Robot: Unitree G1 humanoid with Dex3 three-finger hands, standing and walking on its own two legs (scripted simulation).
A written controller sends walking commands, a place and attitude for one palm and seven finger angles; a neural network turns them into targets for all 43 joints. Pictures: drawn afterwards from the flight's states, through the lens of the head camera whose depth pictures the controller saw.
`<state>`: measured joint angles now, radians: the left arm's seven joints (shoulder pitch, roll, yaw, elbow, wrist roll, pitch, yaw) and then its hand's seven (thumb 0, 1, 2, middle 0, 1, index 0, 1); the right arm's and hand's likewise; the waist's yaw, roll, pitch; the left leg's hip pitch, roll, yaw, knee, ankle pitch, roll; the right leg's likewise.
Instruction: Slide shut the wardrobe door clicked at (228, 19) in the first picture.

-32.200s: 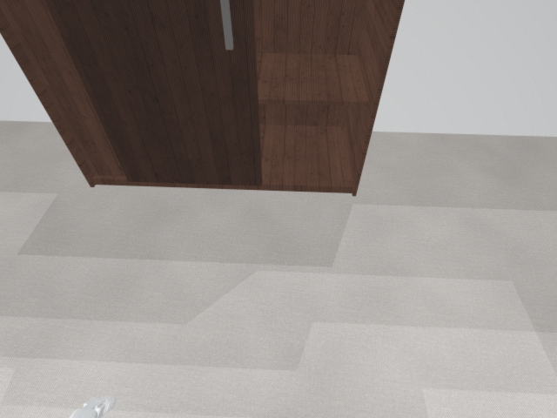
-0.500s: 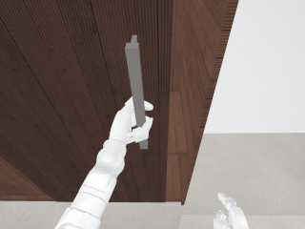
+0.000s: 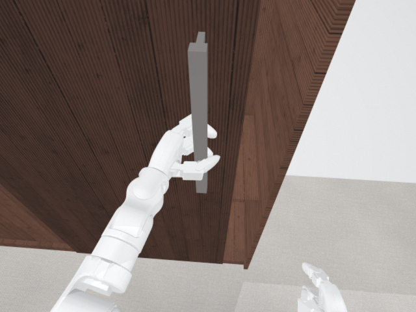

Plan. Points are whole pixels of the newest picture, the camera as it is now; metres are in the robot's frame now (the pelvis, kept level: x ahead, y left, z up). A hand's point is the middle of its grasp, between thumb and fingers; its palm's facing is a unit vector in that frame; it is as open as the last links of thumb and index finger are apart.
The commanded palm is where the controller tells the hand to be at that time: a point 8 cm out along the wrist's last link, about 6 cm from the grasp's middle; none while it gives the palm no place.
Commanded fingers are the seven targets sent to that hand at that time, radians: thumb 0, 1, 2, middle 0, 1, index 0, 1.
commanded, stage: loosen the grip on the handle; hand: left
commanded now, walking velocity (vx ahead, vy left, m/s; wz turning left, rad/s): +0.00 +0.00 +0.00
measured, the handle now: (201, 129) +0.40 +0.05 +0.15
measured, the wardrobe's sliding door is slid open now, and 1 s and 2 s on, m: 0.10 0.10 0.10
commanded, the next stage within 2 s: slip the hand off the handle in 0.46 s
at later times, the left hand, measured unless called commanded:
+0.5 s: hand (207, 165) +0.35 +0.03 +0.11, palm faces -0.22 -0.97 -0.13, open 14.3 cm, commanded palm +0.34 +0.08 +0.11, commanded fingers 0.00 -0.55 0.20 -0.25 -1.15 -0.25 -1.15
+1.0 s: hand (170, 165) +0.35 +0.11 +0.10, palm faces -0.17 -0.98 -0.13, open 14.7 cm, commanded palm +0.34 +0.16 +0.11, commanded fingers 0.00 -0.55 0.20 -0.25 -1.15 -0.25 -1.15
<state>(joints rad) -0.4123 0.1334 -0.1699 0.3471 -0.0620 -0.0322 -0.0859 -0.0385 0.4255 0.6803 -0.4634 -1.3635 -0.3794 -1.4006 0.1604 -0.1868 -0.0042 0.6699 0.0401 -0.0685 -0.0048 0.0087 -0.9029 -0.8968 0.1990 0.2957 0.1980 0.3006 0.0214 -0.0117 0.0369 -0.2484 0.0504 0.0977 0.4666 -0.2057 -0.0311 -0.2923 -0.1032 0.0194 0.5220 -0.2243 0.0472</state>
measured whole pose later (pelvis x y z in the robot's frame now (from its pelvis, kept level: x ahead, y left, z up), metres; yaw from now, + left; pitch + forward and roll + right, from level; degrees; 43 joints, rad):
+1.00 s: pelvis +0.02 -0.02 -0.01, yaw -4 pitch +3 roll +0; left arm -0.16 0.24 0.08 0.23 -0.14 -0.14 -0.19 -0.02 -0.55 0.20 -0.39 -1.15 -0.25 -1.15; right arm 0.24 -0.23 0.02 0.59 0.04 -0.23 -0.03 0.01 -0.90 -0.90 0.20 0.30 0.20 0.30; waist 0.01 0.02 -0.05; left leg -0.34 0.03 -0.04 0.62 -0.33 -0.04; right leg -0.38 -0.02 0.06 0.62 -0.29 0.04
